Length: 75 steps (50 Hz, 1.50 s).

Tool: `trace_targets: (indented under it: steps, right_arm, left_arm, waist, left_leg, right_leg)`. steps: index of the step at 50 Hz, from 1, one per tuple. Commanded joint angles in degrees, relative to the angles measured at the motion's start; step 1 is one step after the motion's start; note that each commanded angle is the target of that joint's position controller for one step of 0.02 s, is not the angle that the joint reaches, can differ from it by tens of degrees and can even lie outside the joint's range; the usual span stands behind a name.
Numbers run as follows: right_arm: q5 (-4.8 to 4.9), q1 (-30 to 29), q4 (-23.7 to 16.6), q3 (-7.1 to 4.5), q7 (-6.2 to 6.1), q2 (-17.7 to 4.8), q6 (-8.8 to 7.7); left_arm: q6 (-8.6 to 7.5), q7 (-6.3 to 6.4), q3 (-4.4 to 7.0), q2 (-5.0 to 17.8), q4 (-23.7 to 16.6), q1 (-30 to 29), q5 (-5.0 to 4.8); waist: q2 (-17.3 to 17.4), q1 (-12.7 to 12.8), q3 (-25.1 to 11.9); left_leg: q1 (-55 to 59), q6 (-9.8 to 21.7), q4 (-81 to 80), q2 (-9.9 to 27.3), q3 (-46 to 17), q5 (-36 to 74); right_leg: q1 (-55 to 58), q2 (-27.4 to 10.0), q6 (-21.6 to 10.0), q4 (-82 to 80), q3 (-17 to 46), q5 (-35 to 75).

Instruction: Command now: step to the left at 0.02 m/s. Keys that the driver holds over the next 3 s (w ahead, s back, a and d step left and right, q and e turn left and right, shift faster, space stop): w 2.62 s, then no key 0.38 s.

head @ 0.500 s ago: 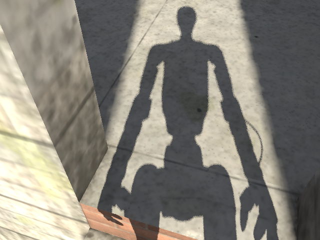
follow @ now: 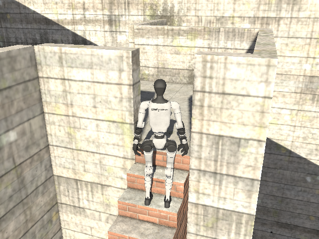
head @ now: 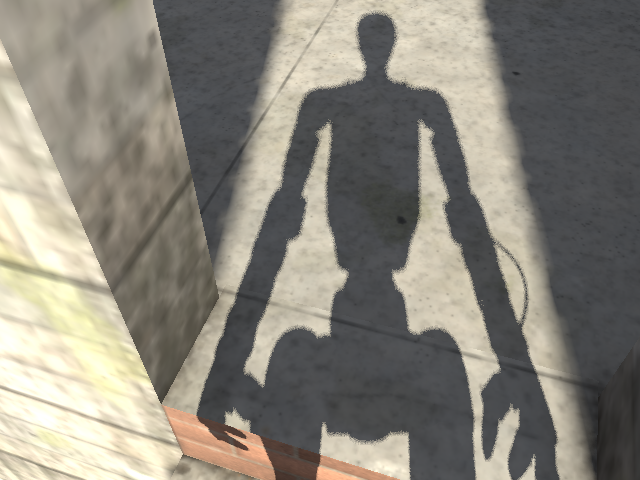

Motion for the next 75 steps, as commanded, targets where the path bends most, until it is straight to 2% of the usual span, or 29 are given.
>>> trace_targets:
  steps: [1,3,5,22,23,24,38,39,40,41,42,44,45,47,50,52,54,55,57,60,62,65,67,68,69,70,72,73,75]
  right_arm:
    - [-0.05,2.23,-2.10,-1.27,-0.18,-6.04,-0.36]
    - [-0.24,3.12,-1.78,-1.18,-0.69,-5.61,-0.28]
    - [-0.03,2.18,-1.94,-1.29,-0.26,-6.17,-0.43]
    - [-0.03,2.35,-2.03,-1.29,-0.16,-6.08,-0.41]
    - [0.12,3.88,-1.02,-0.93,-0.49,-5.37,-0.57]
    - [0.01,2.64,-1.68,-1.34,-0.34,-6.55,-0.50]
    - [-0.01,2.29,-1.93,-1.31,-0.15,-6.06,-0.44]
    - [0.14,3.84,-0.91,-0.95,-0.49,-5.35,-0.60]
    - [-0.11,3.49,-1.30,-1.28,-0.69,-6.15,-0.46]
    - [-0.15,2.98,-1.55,-1.23,-0.74,-5.89,-0.52]
    - [-0.06,2.05,-1.76,-1.23,-0.38,-5.92,-0.52]
    - [0.08,2.18,-1.74,-1.31,-0.19,-6.10,-0.59]
    - [0.23,3.88,-0.72,-0.96,-0.49,-5.36,-0.74]
    - [0.14,2.63,-1.26,-1.37,-0.42,-6.69,-0.66]
    - [0.16,3.83,-0.68,-0.88,-0.51,-5.14,-0.66]
    - [0.11,2.75,-1.16,-1.33,-0.46,-6.59,-0.62]
    - [-0.02,2.49,-1.53,-1.23,-0.23,-5.86,-0.49]
    - [0.17,4.01,-0.55,-0.87,-0.54,-5.10,-0.64]
    - [0.12,2.88,-1.05,-1.32,-0.48,-6.56,-0.61]
    - [-0.14,4.11,-0.50,-0.79,-0.38,-4.85,-0.71]
    - [0.18,2.83,-0.96,-1.33,-0.45,-6.58,-0.62]
    - [0.22,4.10,-0.34,-0.89,-0.57,-5.11,-0.64]
    - [0.00,3.83,-0.56,-1.27,-0.86,-6.15,-0.55]
    - [-0.13,3.53,-0.75,-1.19,-0.87,-5.63,-0.44]
    - [-0.21,4.16,-0.12,-0.77,-0.64,-4.85,-0.71]
    - [0.12,2.77,-0.80,-1.30,-0.40,-6.32,-0.65]
    - [0.15,2.68,-1.10,-1.29,-0.26,-5.88,-0.60]
    - [-0.04,4.31,-0.17,-0.84,-0.38,-4.84,-0.80]
    - [0.24,2.93,-0.71,-1.37,-0.37,-6.51,-0.71]
  left_arm:
    - [-0.41,0.11,0.92,5.67,-1.58,1.29,-0.02]
    - [-0.45,-0.17,0.96,5.50,-1.66,1.72,0.21]
    - [-0.46,0.11,0.98,5.66,-1.87,0.98,-0.05]
    - [-0.41,0.07,0.93,5.66,-1.53,1.53,-0.03]
    - [-0.23,0.06,1.12,5.93,-1.03,1.41,-0.05]
    - [-0.31,0.05,0.92,5.42,-1.41,2.10,-0.11]
    - [-0.43,0.09,0.92,5.63,-1.39,1.68,-0.04]
    - [-0.24,0.07,1.12,5.90,-0.88,1.58,-0.06]
    - [-0.34,-0.13,0.94,5.26,-1.28,3.22,0.11]
    - [-0.29,-0.08,1.06,5.47,-1.28,2.76,0.06]
    - [-0.33,0.07,1.03,5.70,-1.70,0.50,-0.05]
    - [-0.45,0.12,1.01,5.67,-1.54,1.74,0.00]
    - [-0.29,0.09,1.22,6.04,-0.96,1.87,-0.05]
    - [-0.25,0.04,1.01,5.47,-1.20,2.64,-0.16]
    - [-0.09,0.07,1.19,5.92,-0.79,1.74,-0.03]
    - [-0.13,0.03,0.97,5.31,-1.03,2.62,-0.10]
    - [-0.23,0.09,1.02,5.73,-1.11,1.86,-0.03]
    - [-0.08,0.08,1.18,5.89,-0.63,1.76,-0.05]
    - [-0.13,0.04,0.95,5.27,-0.90,2.62,-0.12]
    - [-0.12,0.17,0.97,5.64,-0.52,2.12,-0.35]
    - [-0.15,0.05,0.92,5.28,-0.84,2.62,-0.07]
    - [-0.10,0.08,1.15,5.82,-0.44,1.93,-0.06]
    - [-0.16,-0.14,0.96,5.09,-0.76,3.71,0.11]
    - [-0.24,-0.20,1.03,5.43,-0.92,2.58,0.17]
    - [-0.12,0.07,1.04,5.58,-0.70,1.34,-0.40]
    - [-0.23,0.11,1.00,5.28,-1.11,2.22,-0.19]
    - [-0.35,0.13,1.00,5.62,-0.97,2.30,0.01]
    - [-0.19,0.20,0.99,5.61,-0.45,2.70,-0.37]
    - [-0.16,0.10,0.92,5.24,-0.84,2.96,-0.12]
  waist:
    - [-0.90,0.00,0.77]
    - [-2.17,-0.61,1.46]
    - [-0.26,0.01,1.24]
    - [-0.93,-0.01,0.78]
    - [-2.79,-0.41,1.34]
    - [-0.10,0.33,0.49]
    - [-0.89,0.01,0.86]
    - [-2.75,-0.38,1.41]
    - [-1.04,-0.06,0.45]
    - [-1.43,-0.39,1.10]
    - [-0.80,-0.32,2.33]
    - [-0.21,0.13,0.94]
    - [-2.24,-0.30,1.24]
    - [0.65,0.49,0.10]
    - [-2.56,-0.31,1.16]
    - [0.48,0.42,0.40]
    - [-0.55,0.03,0.74]
    - [-2.57,-0.38,1.40]
    - [0.46,0.37,0.60]
    - [-2.11,-0.52,0.87]
    - [0.32,0.37,1.01]
    - [-2.66,-0.40,1.79]
    - [-0.62,-0.06,0.75]
    - [-1.46,-0.56,1.70]
    - [-1.85,-0.81,2.16]
    - [0.71,0.35,1.55]
    - [-0.32,0.06,1.17]
    - [-1.96,-0.44,0.90]
    - [0.43,0.42,1.03]
  left_leg:
    - [-0.66,5.29,-2.25,4.42,-3.01,10.49]
    - [-0.44,5.20,-2.07,4.20,-2.96,6.93]
    - [-0.99,5.32,-2.31,4.47,-3.07,10.88]
    - [-0.54,5.30,-2.29,4.52,-2.91,10.71]
    - [-0.58,5.20,-2.94,4.86,-3.21,11.25]
    - [-0.29,5.28,-2.22,4.43,-2.73,10.89]
    - [-0.63,5.27,-2.33,4.55,-2.82,10.33]
    - [-0.66,5.18,-2.99,4.90,-3.13,10.90]
    - [0.40,5.19,-1.99,4.19,-2.61,7.92]
    - [-0.60,5.23,-2.12,4.10,-2.66,5.76]
    - [-1.71,5.26,-2.71,4.60,-2.86,9.02]
    - [-0.67,5.32,-2.35,4.64,-2.87,11.22]
    - [-0.49,5.21,-2.92,4.96,-3.14,11.93]
    - [-0.24,5.30,-2.13,4.38,-2.47,11.58]
    - [-0.48,5.24,-3.01,4.92,-3.07,11.21]
    - [-0.33,5.31,-2.21,4.36,-2.39,10.97]
    - [-0.46,5.33,-2.43,4.52,-2.67,10.20]
    - [-0.56,5.23,-3.05,4.91,-3.03,10.68]
    - [-0.41,5.30,-2.24,4.36,-2.36,10.51]
    - [0.13,4.82,-2.93,4.90,-2.82,10.70]
    - [-0.58,5.27,-2.27,4.37,-2.32,10.14]
    - [-0.80,5.24,-3.11,4.90,-2.94,10.02]
    - [0.17,5.21,-2.02,4.08,-2.26,7.27]
    - [-0.54,5.21,-2.28,4.19,-2.41,6.11]
    - [-0.69,4.80,-3.24,4.94,-2.80,9.55]
    - [-0.88,5.26,-2.40,4.45,-2.54,10.12]
    - [-0.68,5.33,-2.44,4.63,-2.63,10.35]
    - [0.08,4.84,-2.85,4.93,-2.79,11.23]
    - [-0.67,5.24,-2.17,4.34,-2.25,10.66]
  right_leg:
    - [-1.00,-6.03,-0.58,-3.61,4.73,7.40]
    - [-1.69,-6.29,-0.48,-4.82,5.54,5.38]
    - [-1.13,-5.94,-0.63,-3.62,4.59,7.33]
    - [-0.98,-6.07,-0.57,-3.64,4.61,7.77]
    - [-1.24,-5.95,-0.10,-3.31,4.59,9.71]
    - [-0.63,-6.09,-0.42,-3.57,4.61,8.46]
    - [-1.08,-6.14,-0.62,-3.75,4.65,7.35]
    - [-1.31,-6.00,-0.14,-3.41,4.61,9.33]
    - [-1.03,-6.24,-0.27,-4.66,5.23,6.78]
    - [-0.97,-6.57,-0.52,-4.89,5.74,4.87]
    - [-1.64,-6.17,-0.70,-3.94,4.77,5.93]
    - [-1.05,-6.02,-0.61,-3.73,4.50,7.59]
    - [-1.14,-5.90,-0.10,-3.38,4.48,9.83]
    - [-0.10,-6.08,-0.37,-3.47,4.57,9.01]
    - [-1.18,-5.87,-0.08,-3.39,4.49,9.14]
    - [-0.45,-6.08,-0.37,-3.60,4.53,8.32]
    - [-1.10,-6.03,-0.57,-3.79,4.52,6.58]
    - [-1.46,-5.89,-0.09,-3.48,4.49,8.53]
    - [-0.67,-6.09,-0.39,-3.68,4.55,7.83]
    - [-1.43,-5.80,-0.38,-3.26,4.41,7.93]
    - [-1.01,-6.12,-0.46,-3.77,4.59,7.26]
    - [-1.72,-5.93,-0.12,-3.61,4.57,7.94]
    - [-1.18,-6.23,-0.22,-4.79,5.23,6.00]
    - [-1.80,-6.34,-0.42,-5.07,5.46,4.37]
    - [-2.03,-5.80,-0.40,-3.50,4.46,6.68]
    - [-1.41,-5.94,-0.60,-3.92,4.44,6.32]
    - [-1.30,-6.03,-0.58,-3.95,4.53,6.52]
    - [-1.27,-5.77,-0.37,-3.29,4.38,8.34]
    - [-0.85,-6.06,-0.53,-3.73,4.54,7.52]
Next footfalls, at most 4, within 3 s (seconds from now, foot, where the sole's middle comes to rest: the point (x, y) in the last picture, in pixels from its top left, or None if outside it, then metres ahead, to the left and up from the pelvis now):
none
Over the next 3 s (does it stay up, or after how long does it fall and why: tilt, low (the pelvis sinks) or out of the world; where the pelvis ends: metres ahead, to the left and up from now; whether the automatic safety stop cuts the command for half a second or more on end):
stays up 0.04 0.04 -0.01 its command is cut before an obstacle from the start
